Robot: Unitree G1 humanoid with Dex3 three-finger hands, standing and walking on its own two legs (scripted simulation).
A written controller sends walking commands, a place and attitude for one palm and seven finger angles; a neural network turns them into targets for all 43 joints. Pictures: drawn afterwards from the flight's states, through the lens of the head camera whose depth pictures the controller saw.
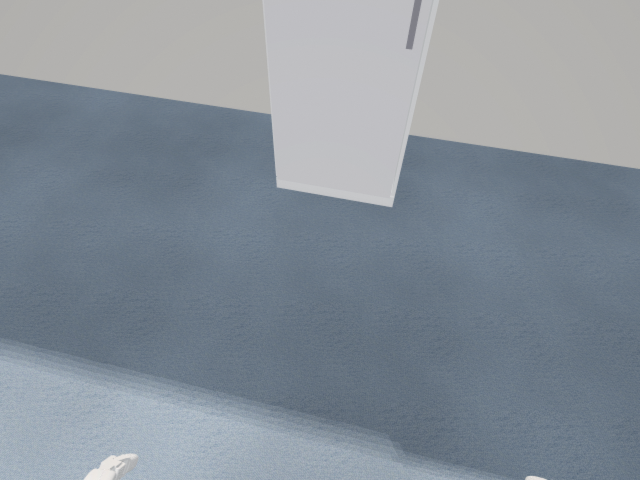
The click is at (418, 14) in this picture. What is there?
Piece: fridge door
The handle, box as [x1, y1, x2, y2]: [406, 0, 421, 49]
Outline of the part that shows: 421,0 414,1 406,48 411,49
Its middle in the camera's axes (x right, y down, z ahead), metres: +0.28 -0.74 +1.04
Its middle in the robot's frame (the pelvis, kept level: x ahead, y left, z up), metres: +1.31 -0.20 +0.20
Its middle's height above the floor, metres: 0.97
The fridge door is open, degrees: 0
